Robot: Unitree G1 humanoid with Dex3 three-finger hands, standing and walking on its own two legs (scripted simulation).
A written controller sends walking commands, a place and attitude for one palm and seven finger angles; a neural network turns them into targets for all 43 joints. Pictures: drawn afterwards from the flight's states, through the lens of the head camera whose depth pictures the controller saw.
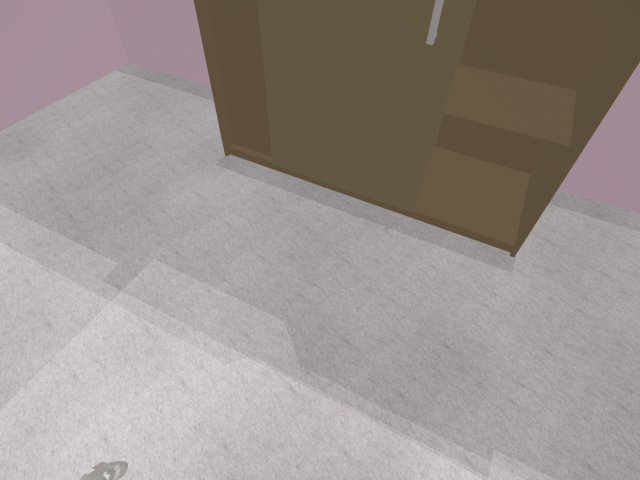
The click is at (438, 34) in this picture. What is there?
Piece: wardrobe's sliding door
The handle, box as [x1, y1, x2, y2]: [426, 0, 443, 44]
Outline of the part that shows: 443,0 435,0 426,43 432,44 436,35 436,28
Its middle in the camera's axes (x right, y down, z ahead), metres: +0.34 -0.66 +1.08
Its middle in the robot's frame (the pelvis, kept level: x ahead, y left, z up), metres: +1.29 -0.27 +0.11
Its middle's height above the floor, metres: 0.88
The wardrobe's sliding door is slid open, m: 0.42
